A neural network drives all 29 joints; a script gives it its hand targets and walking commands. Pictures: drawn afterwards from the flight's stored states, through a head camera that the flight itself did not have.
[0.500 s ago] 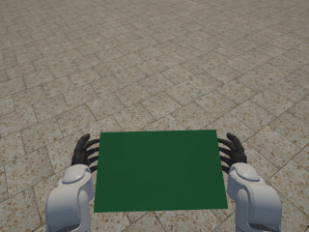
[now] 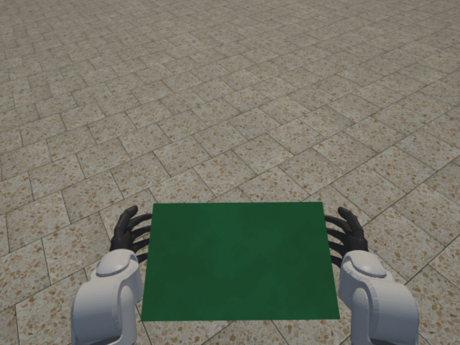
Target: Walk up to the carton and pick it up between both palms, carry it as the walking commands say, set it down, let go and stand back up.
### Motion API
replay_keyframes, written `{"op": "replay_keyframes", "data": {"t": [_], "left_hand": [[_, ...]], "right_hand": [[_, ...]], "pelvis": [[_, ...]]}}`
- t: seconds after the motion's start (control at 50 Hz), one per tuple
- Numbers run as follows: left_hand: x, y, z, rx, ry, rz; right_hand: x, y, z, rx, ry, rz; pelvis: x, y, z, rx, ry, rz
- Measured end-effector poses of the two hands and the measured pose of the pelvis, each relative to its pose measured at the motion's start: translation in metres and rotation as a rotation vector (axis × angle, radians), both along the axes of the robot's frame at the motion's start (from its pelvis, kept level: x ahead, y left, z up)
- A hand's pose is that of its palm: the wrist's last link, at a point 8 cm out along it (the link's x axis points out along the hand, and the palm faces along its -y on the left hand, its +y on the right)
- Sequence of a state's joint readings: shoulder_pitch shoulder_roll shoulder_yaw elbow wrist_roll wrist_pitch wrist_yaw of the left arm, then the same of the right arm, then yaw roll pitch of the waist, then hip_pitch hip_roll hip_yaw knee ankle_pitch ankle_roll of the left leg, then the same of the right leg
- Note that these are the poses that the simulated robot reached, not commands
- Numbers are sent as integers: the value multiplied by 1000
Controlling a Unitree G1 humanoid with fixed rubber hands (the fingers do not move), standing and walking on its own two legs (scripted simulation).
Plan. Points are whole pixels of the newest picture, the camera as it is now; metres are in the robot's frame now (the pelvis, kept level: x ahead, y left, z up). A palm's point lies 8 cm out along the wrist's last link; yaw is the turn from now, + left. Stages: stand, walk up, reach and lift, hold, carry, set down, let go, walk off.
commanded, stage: carry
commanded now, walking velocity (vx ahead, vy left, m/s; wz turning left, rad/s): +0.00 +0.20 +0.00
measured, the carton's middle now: (237, 264) +0.27 +0.00 +0.00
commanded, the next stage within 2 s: none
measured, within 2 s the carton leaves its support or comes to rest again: neither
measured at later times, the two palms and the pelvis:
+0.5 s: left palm (25, 294) +0.19 +0.29 +0.09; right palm (270, 291) +0.19 -0.05 +0.08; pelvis -0.05 +0.12 -0.01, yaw +0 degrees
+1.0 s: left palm out of the picture +0.14 +0.42 +0.09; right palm (178, 324) +0.15 +0.08 +0.08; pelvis -0.09 +0.24 -0.01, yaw +0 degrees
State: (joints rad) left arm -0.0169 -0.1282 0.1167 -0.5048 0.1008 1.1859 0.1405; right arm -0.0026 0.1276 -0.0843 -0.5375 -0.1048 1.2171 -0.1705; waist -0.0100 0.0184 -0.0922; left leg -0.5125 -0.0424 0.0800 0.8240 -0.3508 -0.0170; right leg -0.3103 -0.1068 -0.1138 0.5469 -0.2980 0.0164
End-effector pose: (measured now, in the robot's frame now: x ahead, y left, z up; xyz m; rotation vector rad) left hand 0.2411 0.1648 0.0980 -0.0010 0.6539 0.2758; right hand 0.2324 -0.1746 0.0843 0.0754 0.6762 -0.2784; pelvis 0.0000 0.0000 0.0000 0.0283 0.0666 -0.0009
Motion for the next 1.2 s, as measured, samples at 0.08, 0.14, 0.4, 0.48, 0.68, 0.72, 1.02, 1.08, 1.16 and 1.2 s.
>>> {"op": "replay_keyframes", "data": {"t": [0.08,0.14,0.4,0.48,0.68,0.72,1.02,1.08,1.16,1.2], "left_hand": [[-5,23,2,-13,-15,-1],[-9,50,-3,-21,-37,4],[-46,122,-11,-30,3,66],[-49,125,-4,-1,-10,30],[-60,173,-3,-22,-25,2],[-62,192,-8,-30,-38,11],[-98,255,-5,-3,-13,41],[-102,261,-2,-5,-4,21],[-106,278,-1,-15,-8,7],[-108,291,-2,-22,-16,5]], "right_hand": [[-4,23,8,-15,-15,-3],[-4,49,10,-28,-39,1],[-26,122,-5,-29,4,65],[-40,125,-6,-2,-10,31],[-57,173,9,-27,-27,-1],[-57,192,7,-38,-40,8],[-84,255,-6,-5,-14,41],[-95,261,-2,-4,-5,20],[-103,277,6,-16,-9,4],[-104,291,8,-25,-18,2]], "pelvis": [[-6,23,1,12,-3,5],[-10,47,-6,-3,-5,10],[-39,106,-7,-25,11,2],[-47,118,-7,-24,4,0],[-60,172,-4,1,-5,11],[-63,188,-10,-4,-8,16],[-94,245,-7,-25,6,1],[-98,256,-3,-13,1,8],[-103,276,0,2,-3,10],[-106,289,-1,3,-3,13]]}}
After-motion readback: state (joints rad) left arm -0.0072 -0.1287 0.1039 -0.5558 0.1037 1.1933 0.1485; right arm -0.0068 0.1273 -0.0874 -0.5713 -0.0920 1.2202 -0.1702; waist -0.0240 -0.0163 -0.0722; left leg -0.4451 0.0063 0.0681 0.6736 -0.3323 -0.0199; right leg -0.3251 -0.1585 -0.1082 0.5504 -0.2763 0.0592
